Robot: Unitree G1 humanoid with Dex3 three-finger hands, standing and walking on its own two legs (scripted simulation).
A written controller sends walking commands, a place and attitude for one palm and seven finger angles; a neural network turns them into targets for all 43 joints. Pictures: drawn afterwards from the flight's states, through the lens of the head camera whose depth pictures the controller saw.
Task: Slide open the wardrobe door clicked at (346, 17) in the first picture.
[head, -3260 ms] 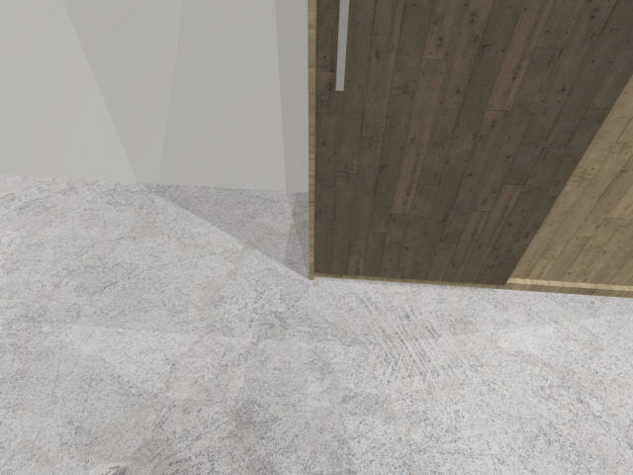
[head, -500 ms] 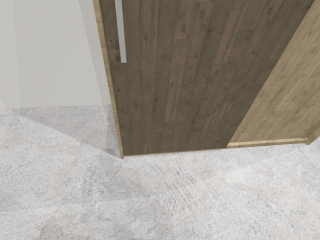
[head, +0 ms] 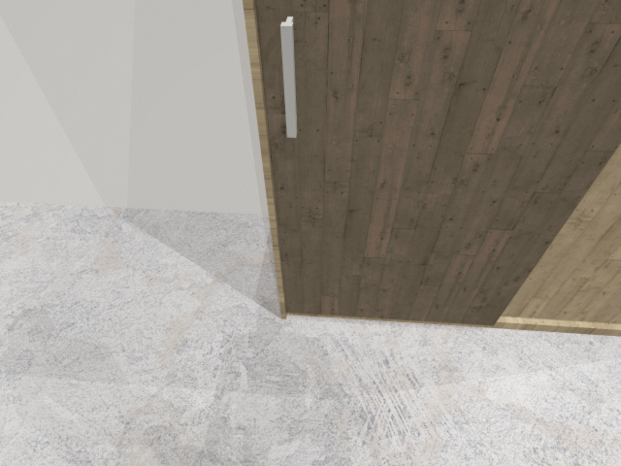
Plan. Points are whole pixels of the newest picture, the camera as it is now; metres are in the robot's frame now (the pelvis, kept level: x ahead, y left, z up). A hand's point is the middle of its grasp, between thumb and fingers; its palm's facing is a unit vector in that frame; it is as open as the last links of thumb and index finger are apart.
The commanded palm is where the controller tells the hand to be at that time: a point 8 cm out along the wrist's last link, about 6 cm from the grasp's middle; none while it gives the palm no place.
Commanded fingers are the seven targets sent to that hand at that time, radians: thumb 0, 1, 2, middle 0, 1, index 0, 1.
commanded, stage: take the last steps up to it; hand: left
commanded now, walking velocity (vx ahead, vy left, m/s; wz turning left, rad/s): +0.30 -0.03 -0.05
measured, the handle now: (291, 80) +0.73 +0.10 +0.16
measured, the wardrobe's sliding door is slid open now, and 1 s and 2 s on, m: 0.00 0.00 0.00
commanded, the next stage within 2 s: come to a stop and stand still in 0.62 s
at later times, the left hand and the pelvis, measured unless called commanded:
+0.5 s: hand (180, 450) +0.18 +0.23 -0.18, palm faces +0.00 -0.99 -0.17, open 7.4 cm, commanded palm none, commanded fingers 0.00 0.90 0.90 -0.20 -0.30 -0.20 -0.30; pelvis +0.13 +0.04 +0.00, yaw -3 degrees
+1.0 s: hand (239, 360) +0.33 +0.16 -0.18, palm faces +0.01 -0.97 -0.22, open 7.2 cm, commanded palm none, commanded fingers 0.00 0.90 0.90 -0.20 -0.30 -0.20 -0.30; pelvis +0.26 -0.02 -0.01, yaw -3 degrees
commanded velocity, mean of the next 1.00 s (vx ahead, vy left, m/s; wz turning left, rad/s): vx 0.09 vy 0.00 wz -0.03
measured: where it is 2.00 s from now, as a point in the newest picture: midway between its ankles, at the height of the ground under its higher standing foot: outside the picture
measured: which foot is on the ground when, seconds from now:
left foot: up 0.00-0.14, down 0.16-0.64, up 0.66-1.00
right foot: down 0.00-0.16, up 0.18-0.62, down 0.64-1.00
